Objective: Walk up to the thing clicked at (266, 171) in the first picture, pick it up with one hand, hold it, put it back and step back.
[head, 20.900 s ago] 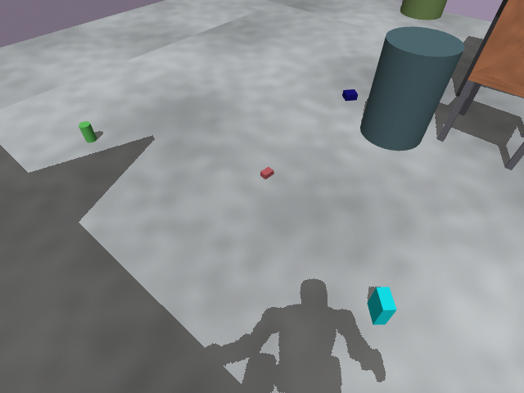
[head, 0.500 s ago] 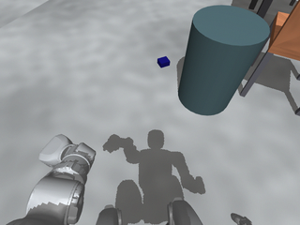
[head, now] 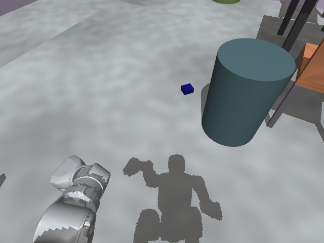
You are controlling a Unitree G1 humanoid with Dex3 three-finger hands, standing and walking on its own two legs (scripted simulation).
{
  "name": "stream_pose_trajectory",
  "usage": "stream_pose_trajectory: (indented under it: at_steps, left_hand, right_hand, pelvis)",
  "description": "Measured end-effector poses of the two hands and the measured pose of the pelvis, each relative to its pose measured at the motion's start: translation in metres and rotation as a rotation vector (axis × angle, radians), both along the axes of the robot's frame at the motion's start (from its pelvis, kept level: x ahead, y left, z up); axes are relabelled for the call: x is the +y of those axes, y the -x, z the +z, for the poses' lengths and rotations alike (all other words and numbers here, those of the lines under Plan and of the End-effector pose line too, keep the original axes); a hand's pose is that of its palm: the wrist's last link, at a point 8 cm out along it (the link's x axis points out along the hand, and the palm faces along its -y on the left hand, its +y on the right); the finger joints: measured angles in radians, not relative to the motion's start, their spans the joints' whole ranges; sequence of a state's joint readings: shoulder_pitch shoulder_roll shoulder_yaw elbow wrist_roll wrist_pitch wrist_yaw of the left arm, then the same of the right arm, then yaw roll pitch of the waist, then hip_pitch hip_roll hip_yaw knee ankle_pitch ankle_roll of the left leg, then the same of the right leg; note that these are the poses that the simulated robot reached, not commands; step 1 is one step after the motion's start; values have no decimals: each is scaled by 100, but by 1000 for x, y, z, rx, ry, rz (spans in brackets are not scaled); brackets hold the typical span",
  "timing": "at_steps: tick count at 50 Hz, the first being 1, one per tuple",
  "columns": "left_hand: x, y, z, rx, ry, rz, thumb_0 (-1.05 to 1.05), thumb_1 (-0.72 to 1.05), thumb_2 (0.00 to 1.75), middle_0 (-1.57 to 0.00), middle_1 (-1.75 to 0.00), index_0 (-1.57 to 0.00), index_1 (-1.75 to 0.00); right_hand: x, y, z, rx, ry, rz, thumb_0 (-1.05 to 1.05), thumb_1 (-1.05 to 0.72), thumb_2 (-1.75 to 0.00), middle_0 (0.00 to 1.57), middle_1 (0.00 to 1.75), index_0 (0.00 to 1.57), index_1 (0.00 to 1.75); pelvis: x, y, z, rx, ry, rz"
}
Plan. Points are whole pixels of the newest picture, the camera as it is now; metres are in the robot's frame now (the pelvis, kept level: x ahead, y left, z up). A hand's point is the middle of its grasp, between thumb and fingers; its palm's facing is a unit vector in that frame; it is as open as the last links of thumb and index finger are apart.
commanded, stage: hold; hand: left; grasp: from above
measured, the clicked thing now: (83, 183) +0.34 +0.24 -0.11
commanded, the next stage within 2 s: crouch in 1.92 s
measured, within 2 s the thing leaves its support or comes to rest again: neither
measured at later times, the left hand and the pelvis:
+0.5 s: hand (76, 172) +0.34 +0.24 -0.03, palm faces -0.20 -0.40 -0.90, open 7.3 cm; pelvis +0.03 +0.01 +0.02, yaw +0 degrees
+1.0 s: hand (77, 170) +0.33 +0.22 -0.01, palm faces -0.18 -0.40 -0.90, open 7.4 cm; pelvis +0.03 +0.00 +0.03, yaw +0 degrees
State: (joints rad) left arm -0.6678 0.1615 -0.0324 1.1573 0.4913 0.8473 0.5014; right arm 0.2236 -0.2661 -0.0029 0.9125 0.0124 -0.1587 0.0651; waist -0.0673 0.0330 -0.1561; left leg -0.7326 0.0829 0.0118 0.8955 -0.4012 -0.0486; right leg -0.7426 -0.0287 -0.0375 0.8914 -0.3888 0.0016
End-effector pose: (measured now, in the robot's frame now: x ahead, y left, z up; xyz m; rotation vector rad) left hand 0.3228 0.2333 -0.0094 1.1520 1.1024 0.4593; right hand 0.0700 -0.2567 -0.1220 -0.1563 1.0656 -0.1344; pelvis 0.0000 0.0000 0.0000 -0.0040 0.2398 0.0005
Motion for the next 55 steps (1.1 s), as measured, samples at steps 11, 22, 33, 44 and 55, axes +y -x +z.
stream_pose_trajectory:
  at_steps: [11,22,33,44,55]
  left_hand:
    - [7,-3,12,-10,11,11,3,38,37,-89,-49,-84,-45]
    - [8,-15,29,-32,10,6,2,38,39,-89,-50,-83,-46]
    - [6,-19,40,-43,1,13,1,38,42,-89,-52,-82,-48]
    - [-1,-16,48,-46,3,24,2,37,45,-91,-51,-81,-48]
    - [-7,-9,56,-51,-4,18,2,36,45,-91,-51,-81,-48]
  right_hand:
    - [7,-27,17,-34,1,34,0,-90,-89,20,30,20,30]
    - [13,-47,23,-51,-26,43,0,-90,-89,20,30,20,30]
    - [11,-60,27,-60,-42,56,0,-90,-89,20,30,20,30]
    - [4,-69,33,-82,-42,69,1,-90,-89,20,30,20,30]
    - [6,-75,38,-110,-50,86,1,-90,-89,20,30,20,30]
  pelvis:
    - [6,-11,12,-42,0,3]
    - [8,-23,20,-69,-4,3]
    - [5,-30,25,-88,-8,3]
    - [0,-28,29,-107,-11,2]
    - [-2,-24,33,-126,-11,-1]
